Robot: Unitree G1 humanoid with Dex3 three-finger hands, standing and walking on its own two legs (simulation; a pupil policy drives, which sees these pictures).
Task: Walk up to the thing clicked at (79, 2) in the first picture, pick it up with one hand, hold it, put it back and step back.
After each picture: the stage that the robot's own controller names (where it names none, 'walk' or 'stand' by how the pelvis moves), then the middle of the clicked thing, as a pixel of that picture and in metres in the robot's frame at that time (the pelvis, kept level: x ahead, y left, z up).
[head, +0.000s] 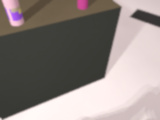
stand; out of the picture +0.97 +0.00 +0.07
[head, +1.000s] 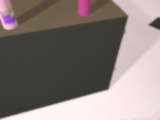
rise first; (84, 4) +0.86 +0.03 +0.09
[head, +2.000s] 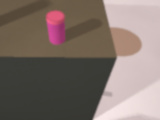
rise first; (56, 28) +0.54 +0.17 +0.08
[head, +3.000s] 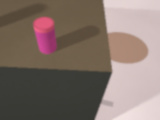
stand; (46, 36) +0.49 +0.14 +0.11
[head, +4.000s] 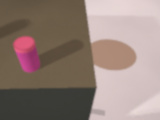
stand; (28, 55) +0.43 +0.20 +0.09
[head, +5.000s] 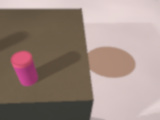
stand; (25, 69) +0.39 +0.22 +0.06
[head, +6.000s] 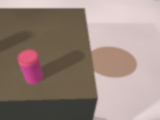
stand; (31, 67) +0.41 +0.20 +0.06
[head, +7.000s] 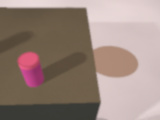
stand; (31, 70) +0.39 +0.19 +0.06
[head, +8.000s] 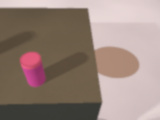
stand; (33, 70) +0.39 +0.18 +0.06
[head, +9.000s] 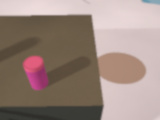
rise first; (36, 73) +0.38 +0.20 +0.07
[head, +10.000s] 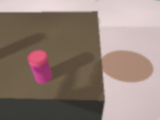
go down; (40, 67) +0.41 +0.20 +0.07
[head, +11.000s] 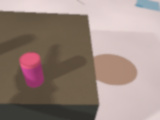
go down; (32, 70) +0.40 +0.19 +0.07
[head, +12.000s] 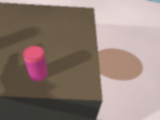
go down; (36, 64) +0.41 +0.18 +0.07
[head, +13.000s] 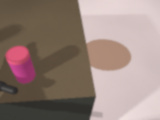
close in; (22, 65) +0.39 +0.20 +0.08
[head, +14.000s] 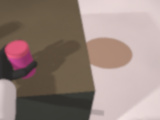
close; (21, 60) +0.41 +0.20 +0.10
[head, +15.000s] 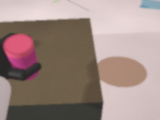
lift; (23, 58) +0.31 +0.17 +0.23
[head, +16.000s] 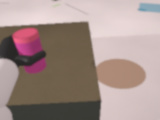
hold; (31, 51) +0.35 +0.16 +0.23
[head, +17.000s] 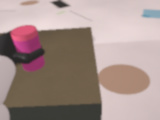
hold; (29, 48) +0.33 +0.16 +0.26
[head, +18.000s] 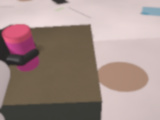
crouch; (22, 48) +0.33 +0.17 +0.26
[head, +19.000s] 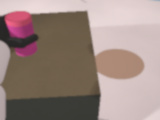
lower; (22, 34) +0.40 +0.18 +0.24
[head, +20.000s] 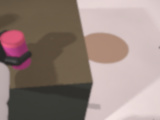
lower; (17, 50) +0.44 +0.20 +0.11
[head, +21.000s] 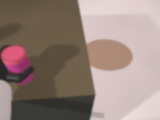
lower; (18, 65) +0.38 +0.20 +0.10
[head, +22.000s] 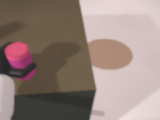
lower; (21, 62) +0.40 +0.20 +0.10
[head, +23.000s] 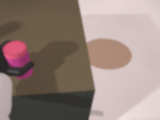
lower; (19, 60) +0.41 +0.20 +0.10
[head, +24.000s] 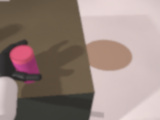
open; (26, 65) +0.39 +0.18 +0.10
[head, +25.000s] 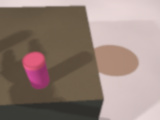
sink last; (37, 71) +0.38 +0.16 +0.09
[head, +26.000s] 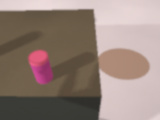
stand; (41, 67) +0.40 +0.18 +0.07
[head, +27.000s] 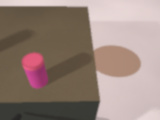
stand; (36, 71) +0.38 +0.18 +0.07
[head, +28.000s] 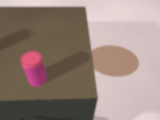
stand; (34, 69) +0.39 +0.18 +0.07
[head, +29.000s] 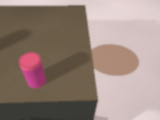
stand; (33, 71) +0.38 +0.18 +0.07
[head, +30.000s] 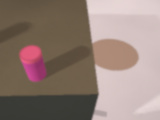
walk; (34, 64) +0.39 +0.18 +0.07
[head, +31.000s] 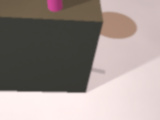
walk; out of the picture +0.72 +0.16 +0.09
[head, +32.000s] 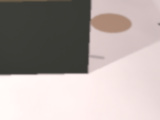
stand; out of the picture +1.07 +0.21 +0.08
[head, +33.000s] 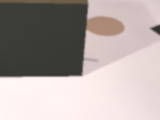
stand; out of the picture +1.05 +0.20 +0.08
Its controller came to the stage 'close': yes
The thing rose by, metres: 0.22
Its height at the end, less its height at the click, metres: +0.00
